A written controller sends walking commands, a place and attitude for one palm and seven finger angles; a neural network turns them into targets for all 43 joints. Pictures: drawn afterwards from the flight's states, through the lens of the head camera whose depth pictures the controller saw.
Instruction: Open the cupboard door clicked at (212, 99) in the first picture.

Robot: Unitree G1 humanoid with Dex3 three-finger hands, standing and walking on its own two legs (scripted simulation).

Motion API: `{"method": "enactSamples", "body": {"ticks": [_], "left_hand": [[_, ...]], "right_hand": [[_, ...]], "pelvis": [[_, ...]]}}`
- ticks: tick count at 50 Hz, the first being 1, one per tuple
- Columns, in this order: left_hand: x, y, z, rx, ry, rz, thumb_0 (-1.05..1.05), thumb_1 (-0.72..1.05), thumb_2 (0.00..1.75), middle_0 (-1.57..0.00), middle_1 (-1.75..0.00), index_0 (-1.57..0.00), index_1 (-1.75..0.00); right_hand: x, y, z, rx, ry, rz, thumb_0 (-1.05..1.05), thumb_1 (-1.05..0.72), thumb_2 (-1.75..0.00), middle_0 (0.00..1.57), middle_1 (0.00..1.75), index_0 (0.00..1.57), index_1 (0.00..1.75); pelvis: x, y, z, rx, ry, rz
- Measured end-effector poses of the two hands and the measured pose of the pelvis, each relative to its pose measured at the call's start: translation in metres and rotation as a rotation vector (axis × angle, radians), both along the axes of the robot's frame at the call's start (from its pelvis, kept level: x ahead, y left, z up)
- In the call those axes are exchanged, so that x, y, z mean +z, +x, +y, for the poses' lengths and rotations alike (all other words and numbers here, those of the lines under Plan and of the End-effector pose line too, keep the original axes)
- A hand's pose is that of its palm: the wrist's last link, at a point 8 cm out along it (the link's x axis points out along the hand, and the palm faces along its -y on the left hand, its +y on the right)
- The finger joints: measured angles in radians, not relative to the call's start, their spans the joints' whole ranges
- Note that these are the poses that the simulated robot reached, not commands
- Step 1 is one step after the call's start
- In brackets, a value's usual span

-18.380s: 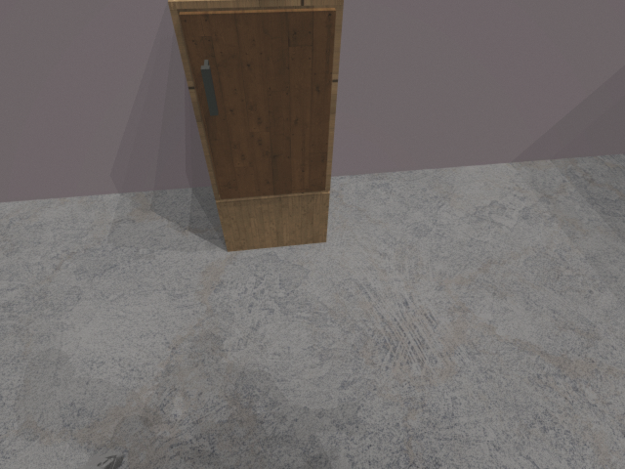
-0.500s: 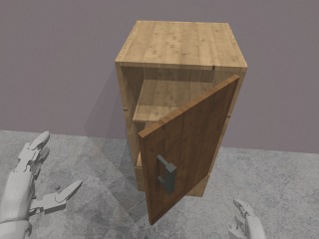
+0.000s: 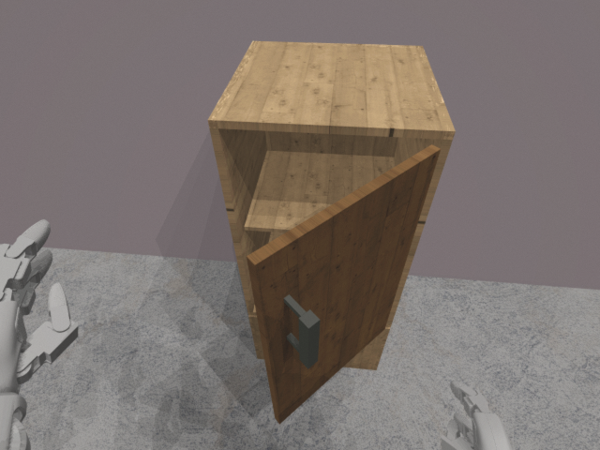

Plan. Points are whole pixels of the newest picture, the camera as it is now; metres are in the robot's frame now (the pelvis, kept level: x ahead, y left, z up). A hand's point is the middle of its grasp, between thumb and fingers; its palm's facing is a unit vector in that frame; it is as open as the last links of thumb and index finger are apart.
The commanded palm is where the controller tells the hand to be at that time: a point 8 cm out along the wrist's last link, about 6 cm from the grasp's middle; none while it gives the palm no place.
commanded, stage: draw the hand back to the body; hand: left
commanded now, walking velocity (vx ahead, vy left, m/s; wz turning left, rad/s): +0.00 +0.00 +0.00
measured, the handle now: (300, 331) +0.30 +0.04 -0.03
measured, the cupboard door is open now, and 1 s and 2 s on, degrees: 46 46 46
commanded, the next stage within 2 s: step back with the hand held close in 0.10 s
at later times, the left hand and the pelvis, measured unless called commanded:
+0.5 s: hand (84, 319) +0.19 +0.25 +0.15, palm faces +0.35 -0.80 -0.49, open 7.4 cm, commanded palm +0.13 +0.29 +0.18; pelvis -0.01 -0.01 +0.00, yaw -1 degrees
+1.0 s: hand out of the picture +0.08 +0.30 +0.16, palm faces +0.45 -0.73 -0.51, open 7.4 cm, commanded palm +0.02 +0.33 +0.18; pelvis -0.11 +0.02 -0.01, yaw +2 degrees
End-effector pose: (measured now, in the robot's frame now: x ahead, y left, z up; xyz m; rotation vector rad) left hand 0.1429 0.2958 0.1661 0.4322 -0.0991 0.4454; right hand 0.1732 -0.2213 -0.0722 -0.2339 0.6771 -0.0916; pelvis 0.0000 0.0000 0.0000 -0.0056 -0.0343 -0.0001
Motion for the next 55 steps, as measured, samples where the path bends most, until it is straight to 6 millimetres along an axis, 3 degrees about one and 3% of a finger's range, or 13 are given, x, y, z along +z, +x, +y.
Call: {"method": "enactSamples", "body": {"ticks": [12, 18, 24, 30, 39, 48, 55], "left_hand": [[0.008, -0.004, -0.011, 0.01, 0.019, -0.018, 0.01, 0.89, 0.9, -0.2, -0.3, -0.21, -0.3], [0.013, 0.005, -0.008, -0.005, 0.08, -0.018, 0.01, 0.89, 0.9, -0.21, -0.3, -0.21, -0.3], [0.01, 0.011, -0.011, -0.074, 0.112, 0.032, 0.01, 0.89, 0.9, -0.21, -0.3, -0.21, -0.3], [0.011, 0.005, -0.005, -0.122, 0.138, 0.035, 0.01, 0.89, 0.9, -0.21, -0.3, -0.21, -0.3], [0.013, -0.032, 0.013, -0.13, 0.157, -0.016, 0.01, 0.88, 0.9, -0.21, -0.3, -0.21, -0.3], [0.013, -0.087, 0.032, -0.046, 0.212, -0.067, 0.01, 0.88, 0.9, -0.21, -0.3, -0.21, -0.3], [0.011, -0.13, 0.032, -0.004, 0.152, -0.098, 0.01, 0.89, 0.9, -0.21, -0.3, -0.21, -0.3]], "right_hand": [[-0.003, 0.002, -0.01, 0.0, 0.019, -0.006, 0.01, -0.9, -0.89, 0.2, 0.3, 0.2, 0.3], [-0.002, 0.0, -0.019, -0.02, 0.01, 0.024, 0.01, -0.9, -0.89, 0.2, 0.3, 0.2, 0.3], [0.001, -0.012, -0.029, -0.088, -0.005, 0.054, 0.01, -0.9, -0.89, 0.2, 0.3, 0.2, 0.3], [0.005, -0.034, -0.03, -0.134, -0.027, 0.078, 0.01, -0.9, -0.89, 0.2, 0.3, 0.2, 0.3], [0.007, -0.073, -0.011, -0.13, -0.041, 0.068, 0.01, -0.9, -0.89, 0.2, 0.3, 0.2, 0.3], [-0.01, -0.106, 0.015, -0.044, -0.027, 0.06, 0.01, -0.9, -0.89, 0.2, 0.3, 0.2, 0.3], [-0.019, -0.129, 0.026, -0.001, -0.017, 0.091, 0.01, -0.9, -0.89, 0.2, 0.3, 0.2, 0.3]], "pelvis": [[0.002, -0.002, -0.013, 0.003, 0.004, -0.017], [0.003, -0.005, -0.015, -0.001, -0.011, 0.008], [0.004, -0.012, -0.009, -0.023, -0.008, 0.03], [0.003, -0.026, -0.001, -0.037, -0.012, 0.037], [-0.001, -0.06, 0.015, -0.028, -0.031, 0.03], [-0.012, -0.098, 0.021, 0.032, -0.038, 0.028], [-0.012, -0.123, 0.027, 0.026, -0.039, 0.021]]}}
